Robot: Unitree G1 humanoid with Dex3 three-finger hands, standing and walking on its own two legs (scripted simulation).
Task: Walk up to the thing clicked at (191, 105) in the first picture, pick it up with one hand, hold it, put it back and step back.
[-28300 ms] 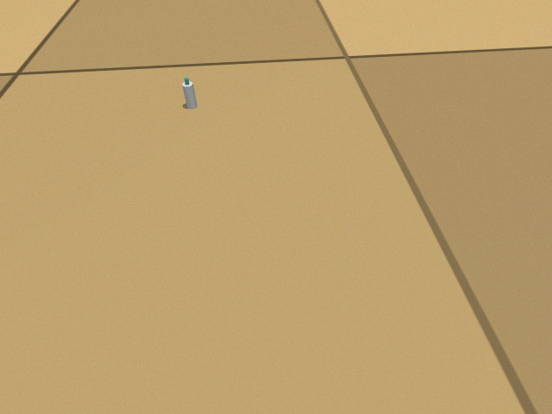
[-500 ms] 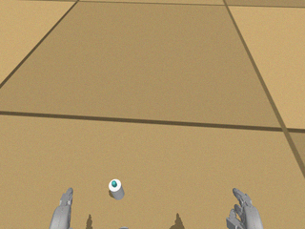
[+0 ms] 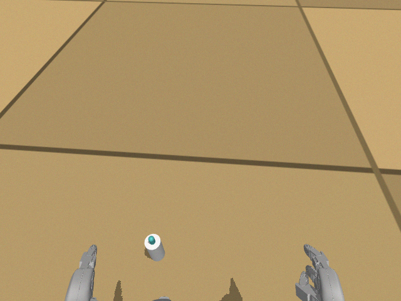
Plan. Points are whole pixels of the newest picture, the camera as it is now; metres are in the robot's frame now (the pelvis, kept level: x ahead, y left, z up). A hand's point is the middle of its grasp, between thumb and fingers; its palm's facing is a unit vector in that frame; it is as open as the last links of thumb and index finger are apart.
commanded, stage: home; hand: left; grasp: from the side
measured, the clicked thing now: (154, 246) +0.44 +0.21 -0.62
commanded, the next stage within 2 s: stand in 0.50 s
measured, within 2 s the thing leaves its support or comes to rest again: neither
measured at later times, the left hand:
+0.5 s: hand (111, 289) +0.17 +0.18 -0.05, palm faces +0.10 -0.95 -0.28, open 17.4 cm
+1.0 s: hand (111, 292) +0.17 +0.19 -0.07, palm faces +0.02 -0.95 -0.33, open 10.2 cm
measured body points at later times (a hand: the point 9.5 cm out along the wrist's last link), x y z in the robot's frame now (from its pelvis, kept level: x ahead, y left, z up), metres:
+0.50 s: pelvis +0.00 +0.00 +0.00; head +0.03 +0.01 +0.45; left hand +0.16 +0.23 -0.03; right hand +0.16 -0.24 -0.07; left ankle +0.02 +0.14 -0.69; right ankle -0.01 -0.12 -0.69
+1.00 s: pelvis +0.00 +0.00 +0.00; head +0.02 +0.00 +0.45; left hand +0.16 +0.24 -0.05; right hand +0.16 -0.24 -0.09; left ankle +0.02 +0.14 -0.69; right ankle -0.01 -0.12 -0.69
